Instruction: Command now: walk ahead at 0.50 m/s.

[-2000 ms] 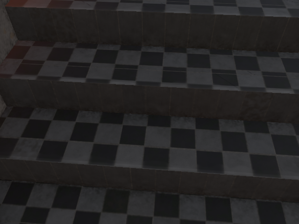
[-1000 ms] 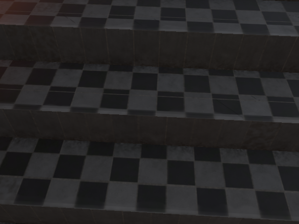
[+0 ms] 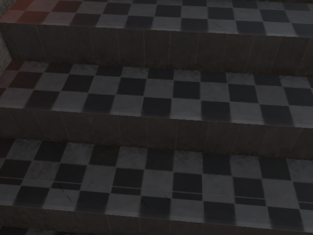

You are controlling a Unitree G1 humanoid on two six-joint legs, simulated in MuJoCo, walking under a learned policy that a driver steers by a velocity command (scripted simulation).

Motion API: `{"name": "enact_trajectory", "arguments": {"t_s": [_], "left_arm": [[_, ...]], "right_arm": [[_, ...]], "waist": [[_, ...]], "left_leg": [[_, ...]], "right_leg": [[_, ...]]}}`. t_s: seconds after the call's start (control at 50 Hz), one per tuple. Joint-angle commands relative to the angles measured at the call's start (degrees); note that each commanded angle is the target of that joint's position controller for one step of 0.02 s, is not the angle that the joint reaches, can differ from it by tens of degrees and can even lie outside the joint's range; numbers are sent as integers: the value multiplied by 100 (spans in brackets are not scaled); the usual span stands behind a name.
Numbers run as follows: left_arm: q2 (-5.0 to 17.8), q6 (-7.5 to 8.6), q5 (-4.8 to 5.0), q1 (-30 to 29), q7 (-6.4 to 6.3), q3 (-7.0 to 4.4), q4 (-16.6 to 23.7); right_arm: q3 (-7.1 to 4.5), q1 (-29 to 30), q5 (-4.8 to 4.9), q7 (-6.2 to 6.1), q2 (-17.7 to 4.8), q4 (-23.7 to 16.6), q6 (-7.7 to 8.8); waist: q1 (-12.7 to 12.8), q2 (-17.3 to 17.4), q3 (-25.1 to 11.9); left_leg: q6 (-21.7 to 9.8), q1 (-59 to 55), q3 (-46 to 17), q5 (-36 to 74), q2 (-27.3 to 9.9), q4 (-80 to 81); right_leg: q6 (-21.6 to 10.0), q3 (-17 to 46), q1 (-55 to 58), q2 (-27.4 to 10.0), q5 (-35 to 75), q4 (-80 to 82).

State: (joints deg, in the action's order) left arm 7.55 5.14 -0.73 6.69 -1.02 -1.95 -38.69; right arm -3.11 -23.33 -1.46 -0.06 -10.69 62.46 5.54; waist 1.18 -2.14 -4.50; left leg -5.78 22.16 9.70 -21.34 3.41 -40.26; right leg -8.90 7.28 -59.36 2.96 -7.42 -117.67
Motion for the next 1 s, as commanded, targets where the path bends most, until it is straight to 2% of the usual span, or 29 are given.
{"name": "enact_trajectory", "arguments": {"t_s": [0.02,0.06,0.1,0.16,0.18,0.2,0.24,0.26,0.28,0.3,0.34,0.36,0.4,0.48,0.52,0.6,0.66,0.68,0.7,0.72,0.76,0.78,0.8,0.82,0.84,0.86,0.9,0.96,1.0], "left_arm": [[-580,-213,57,-231,-156,366,485],[-402,-248,22,-851,-237,362,855],[-364,-240,1,-1543,-170,473,1220],[-494,-343,29,-1962,55,594,1269],[-416,-314,204,-1495,90,568,984],[-218,-330,306,-905,23,492,764],[441,-370,52,1047,-17,210,192],[867,-306,-154,1464,-22,11,-44],[1480,-336,-256,1820,-110,-227,-323],[1434,-414,-111,1174,-141,-331,-328],[781,-229,-34,771,-59,-219,-982],[390,-100,-69,989,-47,-151,-1389],[-177,31,-130,1284,48,-10,-1935],[211,301,-71,1109,197,2,-2014],[513,456,68,1832,156,16,-2165],[535,327,53,2686,30,-45,-2309],[567,180,132,2933,-208,-117,-2086],[744,238,169,2592,-234,-130,-1868],[1041,287,160,2768,-213,-203,-1746],[1261,344,144,2704,-127,-266,-1599],[1346,586,269,2039,130,-357,-1245],[963,619,325,2076,326,-327,-821],[788,567,24,1657,384,-419,-660],[257,419,-166,1467,261,-390,-217],[194,337,-327,1116,191,-299,104],[-74,220,-279,845,139,-216,234],[-636,-18,-119,1176,62,50,220],[-543,-245,22,963,4,96,126],[-598,-323,14,311,-136,130,394]], "right_arm": [[169,-193,28,164,48,-52,410],[85,-306,76,178,-312,-4,474],[100,-612,175,76,-216,107,375],[-26,-982,234,-236,-442,-45,167],[35,-574,300,-246,-347,-357,206],[-27,-983,338,-274,-695,-382,294],[-187,-562,397,-83,-1187,-620,458],[-196,-465,295,-2,-1073,-804,535],[-194,-237,336,212,-509,-1317,481],[-252,18,-57,255,-373,-1482,422],[18,741,-233,184,538,-2332,364],[111,1049,-219,94,745,-2481,318],[294,753,-45,-12,1009,-2444,79],[397,1429,2,-132,790,-2787,-237],[461,2129,104,-243,901,-3054,-233],[629,3551,48,-168,927,-3809,-241],[636,3708,103,69,911,-3794,-400],[648,3175,259,89,1079,-3664,-391],[489,2687,257,25,792,-3396,-399],[355,1691,223,-27,532,-3107,-470],[22,559,-89,-115,-347,-2874,-445],[-146,118,-221,-174,-857,-2530,-452],[-265,527,-134,-171,-1002,-2519,-578],[-252,1362,-21,-91,-832,-2426,-480],[-166,1616,121,-75,-435,-2095,-318],[-117,1451,57,-83,-172,-1594,-185],[103,1007,-92,-2,564,-923,-14],[163,951,-82,61,509,-683,199],[134,471,-62,88,75,-554,377]], "waist": [[199,320,1026],[160,592,996],[42,323,1035],[-342,467,141],[-80,461,-146],[43,778,-790],[883,1467,-1931],[1029,1214,-2110],[899,-563,-1980],[681,-403,-1709],[7,328,-92],[-131,768,459],[-433,612,788],[-661,410,1190],[-380,-77,1115],[-41,44,957],[370,-62,194],[19,-401,-81],[-146,-344,-699],[-593,-941,-1494],[-1292,-921,-2135],[-1171,647,-2361],[-1082,999,-2361],[-428,504,-1624],[-170,209,-552],[-10,32,270],[493,5,744],[604,195,1124],[424,359,1137]], "left_leg": [[-230,211,-1641,1486,-1334,2648],[-369,-365,-1611,1077,-1414,2897],[-205,-343,-1369,612,-1155,3273],[-630,-919,-905,2761,-1222,4449],[-735,-722,-557,5793,-1166,3843],[-792,-1176,-601,9142,-1346,2973],[-659,-2558,-718,10517,-1771,614],[-469,-1869,-889,8978,-1537,-924],[-75,471,-1014,4347,-133,-3609],[64,1505,-1721,1758,266,-6515],[-136,3265,-1806,2020,47,-8203],[-278,3725,-1893,2052,-8,-8396],[-347,4265,-1985,1530,44,-8743],[-157,4516,-1687,1435,-37,-7276],[-133,5535,-1103,944,-182,-8414],[-240,6243,-507,91,-811,-7202],[-360,3556,362,122,-826,-4561],[-492,2052,290,75,-655,-3452],[-502,1226,590,-302,-162,-3363],[-566,396,377,-452,64,-3135],[-782,-1158,-1124,-815,-424,-1657],[-1442,-2180,-4428,-2070,-2042,286],[-1404,-1759,-6685,-2944,-2429,2503],[-1089,-1031,-6079,-3270,-2726,2608],[-909,-250,-5108,-2902,-2562,2287],[-731,229,-3809,-1966,-2403,1949],[-196,617,-2228,-355,-1986,1845],[83,954,-706,515,-1773,2191],[-88,351,-706,1104,-2087,2706]], "right_leg": [[66,-530,-1422,36,-568,-812],[25,-611,-2148,-159,-1255,-988],[50,-1064,-1831,-465,-1223,535],[-22,-1927,444,-659,-1181,3028],[-87,-2133,1975,-386,-1342,4228],[-84,-2342,2892,118,-1772,4412],[-284,-1748,3884,234,-1881,5797],[-489,-314,4643,-283,-2564,6495],[-1385,3435,5396,-1888,-3428,8798],[-1378,5277,4938,-2158,-4264,10295],[-827,3511,4055,-1940,-3902,9806],[-593,2456,3649,-1804,-2789,9520],[-269,1111,3525,-1443,-1511,9491],[42,-302,2908,-1136,-582,9962],[-148,76,3646,-1444,-439,10461],[-20,-29,4834,-1238,-1202,10934],[-376,-535,4975,-1197,1427,12140],[-438,-786,4828,-1316,3866,11734],[-359,-904,5324,-1497,7018,10861],[-385,-822,5962,-1649,8943,9802],[-67,-595,5465,-1484,7947,7078],[233,-492,3155,-390,4159,4659],[422,-13,2320,284,339,1781],[488,459,1536,-64,587,287],[394,-57,959,-266,806,-167],[206,-7,283,-322,727,-364],[12,198,-174,-356,485,-631],[74,193,-377,-174,594,503],[63,-96,-1226,-38,74,-953]]}}
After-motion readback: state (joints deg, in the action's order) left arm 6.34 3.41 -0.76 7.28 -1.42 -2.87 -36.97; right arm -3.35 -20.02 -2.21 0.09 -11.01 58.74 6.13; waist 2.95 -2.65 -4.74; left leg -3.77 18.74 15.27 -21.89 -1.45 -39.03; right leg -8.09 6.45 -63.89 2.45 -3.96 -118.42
